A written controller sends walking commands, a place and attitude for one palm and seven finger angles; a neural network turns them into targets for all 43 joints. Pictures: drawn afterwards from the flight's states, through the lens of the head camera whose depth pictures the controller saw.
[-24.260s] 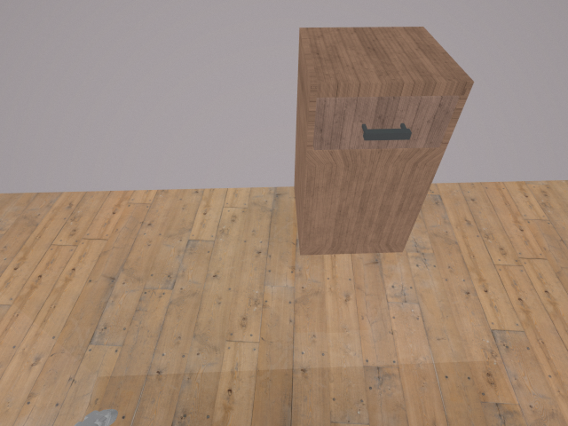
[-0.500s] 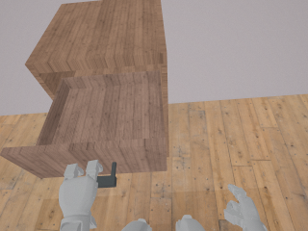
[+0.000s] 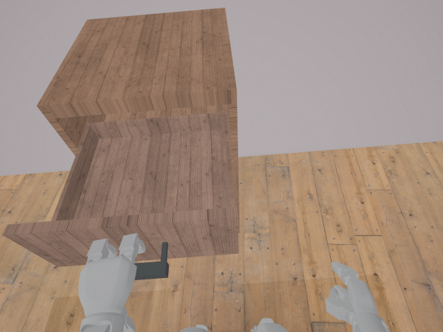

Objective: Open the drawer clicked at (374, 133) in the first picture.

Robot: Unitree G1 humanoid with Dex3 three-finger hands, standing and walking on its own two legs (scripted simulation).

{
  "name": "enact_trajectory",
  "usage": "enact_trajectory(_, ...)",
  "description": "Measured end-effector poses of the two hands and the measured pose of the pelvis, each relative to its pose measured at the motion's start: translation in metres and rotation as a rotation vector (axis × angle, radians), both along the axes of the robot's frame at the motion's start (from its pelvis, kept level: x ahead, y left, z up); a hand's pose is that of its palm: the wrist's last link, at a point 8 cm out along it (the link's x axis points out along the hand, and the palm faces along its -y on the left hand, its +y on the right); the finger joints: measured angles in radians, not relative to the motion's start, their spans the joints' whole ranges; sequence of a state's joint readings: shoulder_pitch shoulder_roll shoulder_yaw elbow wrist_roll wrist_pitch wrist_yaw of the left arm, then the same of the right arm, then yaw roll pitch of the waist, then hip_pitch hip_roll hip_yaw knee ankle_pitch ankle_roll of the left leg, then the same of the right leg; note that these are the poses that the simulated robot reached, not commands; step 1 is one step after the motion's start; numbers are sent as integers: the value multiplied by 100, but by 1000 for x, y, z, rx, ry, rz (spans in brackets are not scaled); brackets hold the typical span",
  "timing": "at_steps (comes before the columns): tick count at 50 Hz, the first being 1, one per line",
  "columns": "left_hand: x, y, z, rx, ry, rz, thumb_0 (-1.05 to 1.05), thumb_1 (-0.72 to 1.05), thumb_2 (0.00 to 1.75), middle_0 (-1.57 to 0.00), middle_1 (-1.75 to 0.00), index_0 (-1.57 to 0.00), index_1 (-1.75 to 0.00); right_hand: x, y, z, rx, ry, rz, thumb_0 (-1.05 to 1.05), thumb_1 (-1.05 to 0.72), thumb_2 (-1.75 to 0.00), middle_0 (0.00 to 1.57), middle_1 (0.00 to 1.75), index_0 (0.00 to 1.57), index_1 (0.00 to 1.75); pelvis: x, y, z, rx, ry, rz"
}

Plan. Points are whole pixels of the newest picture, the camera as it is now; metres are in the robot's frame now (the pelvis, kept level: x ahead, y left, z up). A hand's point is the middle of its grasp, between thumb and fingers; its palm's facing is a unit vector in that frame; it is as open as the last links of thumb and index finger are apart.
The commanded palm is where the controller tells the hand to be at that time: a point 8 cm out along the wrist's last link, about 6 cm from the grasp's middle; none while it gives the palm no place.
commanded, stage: lift the hand off the handle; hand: left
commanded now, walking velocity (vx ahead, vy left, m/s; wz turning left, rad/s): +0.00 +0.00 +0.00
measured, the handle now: (133, 260) +0.25 +0.20 -0.04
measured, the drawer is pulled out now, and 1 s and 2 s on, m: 0.30 0.30 0.30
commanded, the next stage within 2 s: draw the hand back to the body in 1.78 s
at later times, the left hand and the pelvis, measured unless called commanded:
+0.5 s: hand (111, 279) +0.21 +0.21 +0.00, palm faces +0.00 -0.11 -0.99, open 13.5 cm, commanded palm +0.18 +0.21 +0.07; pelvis +0.01 +0.01 +0.02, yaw -1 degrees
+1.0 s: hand (102, 272) +0.21 +0.22 +0.03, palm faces +0.01 -0.13 -0.99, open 13.4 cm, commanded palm +0.18 +0.21 +0.10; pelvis +0.02 +0.02 +0.03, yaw -1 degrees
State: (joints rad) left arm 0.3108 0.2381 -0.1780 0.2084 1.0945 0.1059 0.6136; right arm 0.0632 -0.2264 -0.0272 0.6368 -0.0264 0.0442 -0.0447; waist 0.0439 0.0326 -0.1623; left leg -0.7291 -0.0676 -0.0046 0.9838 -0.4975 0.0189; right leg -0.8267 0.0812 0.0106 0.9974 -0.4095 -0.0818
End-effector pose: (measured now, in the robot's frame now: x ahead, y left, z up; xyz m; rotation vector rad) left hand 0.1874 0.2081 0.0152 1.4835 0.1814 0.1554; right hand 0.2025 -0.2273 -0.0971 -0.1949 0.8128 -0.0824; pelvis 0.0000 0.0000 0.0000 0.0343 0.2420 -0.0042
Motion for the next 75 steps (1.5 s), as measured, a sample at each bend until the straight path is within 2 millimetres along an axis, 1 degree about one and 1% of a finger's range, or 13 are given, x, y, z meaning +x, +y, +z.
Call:
enact_trajectory(5, 0, 1, 5, -4, 9, -2, 0, -49, 30, -34, -120, -39, -121, 5, 6, 7, 8, -6, 7, 1, -90, -90, 20, 30, 20, 30, 3, 2, 5, -3, -14, -2)
enact_trajectory(16, -1, 7, 26, -12, -9, 15, 0, -49, 30, -33, -120, -39, -121, 15, 20, 20, 33, -23, 35, 1, -90, -90, 20, 30, 20, 30, 9, 9, 14, -10, -48, -2)
enact_trajectory(25, -1, 8, 38, -32, -9, 4, 0, -49, 30, -32, -120, -38, -121, 19, 27, 30, 37, -28, 56, 1, -90, -90, 20, 30, 20, 30, 12, 12, 21, -13, -72, -7)
enact_trajectory(38, -1, 11, 58, -45, -31, -11, 0, -49, 30, -32, -120, -39, -122, 22, 32, 39, 55, -40, 58, 1, -90, -90, 20, 30, 20, 30, 14, 16, 29, -17, -102, -15)
enact_trajectory(49, 0, 12, 70, -51, -19, -17, 0, -49, 30, -34, -121, -40, -123, 22, 34, 45, 57, -40, 64, 1, -90, -90, 20, 30, 20, 30, 15, 17, 34, -19, -127, -16)
enact_trajectory(57, 0, 8, 86, -62, -55, -29, 0, -49, 30, -36, -122, -39, -122, 25, 38, 48, 73, -48, 79, 1, -90, -90, 20, 30, 20, 30, 17, 17, 38, -19, -143, -18)
enact_trajectory(64, 13, 4, 105, -53, -110, -39, 0, -49, 30, -35, -121, -34, -121, 29, 42, 52, 92, -52, 86, 1, -90, -90, 20, 30, 20, 30, 17, 16, 42, -18, -162, -23)
enact_trajectory(68, 19, 2, 113, -61, -107, -34, 0, -49, 30, -33, -121, -33, -120, 31, 42, 57, 109, -59, 79, 1, -90, -90, 20, 30, 20, 30, 20, 15, 45, -17, -173, -31)
enact_trajectory(75, 18, 1, 118, -81, -65, -33, 0, -49, 30, -33, -120, -32, -120, 35, 39, 64, 107, -65, 87, 1, -90, -90, 20, 30, 20, 30, 23, 12, 50, -19, -190, -38)
